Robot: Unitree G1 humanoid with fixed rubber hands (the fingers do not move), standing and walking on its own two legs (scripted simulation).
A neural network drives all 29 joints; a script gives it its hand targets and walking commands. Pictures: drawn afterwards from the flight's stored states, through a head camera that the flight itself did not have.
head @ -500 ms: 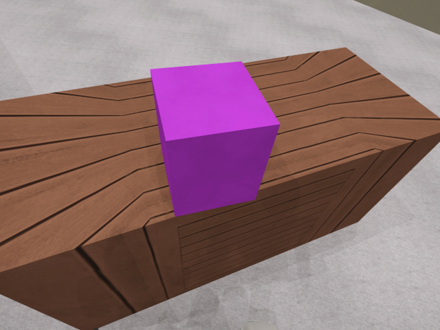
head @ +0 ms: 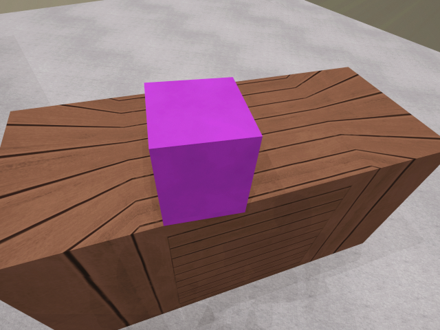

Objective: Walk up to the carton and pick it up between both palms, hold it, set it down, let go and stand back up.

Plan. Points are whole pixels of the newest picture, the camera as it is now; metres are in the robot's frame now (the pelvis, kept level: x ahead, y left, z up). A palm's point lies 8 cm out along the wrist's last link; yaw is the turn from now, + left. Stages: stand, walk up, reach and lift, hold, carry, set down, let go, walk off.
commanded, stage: walk up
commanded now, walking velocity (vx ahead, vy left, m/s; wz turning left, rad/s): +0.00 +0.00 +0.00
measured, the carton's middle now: (198, 152) +0.50 +0.05 +0.04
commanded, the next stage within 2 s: none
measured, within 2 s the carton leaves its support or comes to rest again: neither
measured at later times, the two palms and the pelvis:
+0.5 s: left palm out of the picture -0.03 +0.19 -0.14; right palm out of the picture +0.02 -0.25 -0.16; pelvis -0.02 -0.03 -0.01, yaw +0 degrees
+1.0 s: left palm out of the picture -0.03 +0.18 -0.14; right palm out of the picture +0.02 -0.30 -0.15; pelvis +0.01 -0.06 -0.01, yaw +6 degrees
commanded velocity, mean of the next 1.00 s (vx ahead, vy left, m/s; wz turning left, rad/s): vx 0.07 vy -0.03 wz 0.09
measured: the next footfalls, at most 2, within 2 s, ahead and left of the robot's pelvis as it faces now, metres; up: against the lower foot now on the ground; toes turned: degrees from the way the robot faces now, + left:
right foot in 0.40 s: +0.04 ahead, -0.10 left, +0.00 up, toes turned -1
left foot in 1.30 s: +0.16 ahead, +0.06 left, +0.00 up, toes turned +12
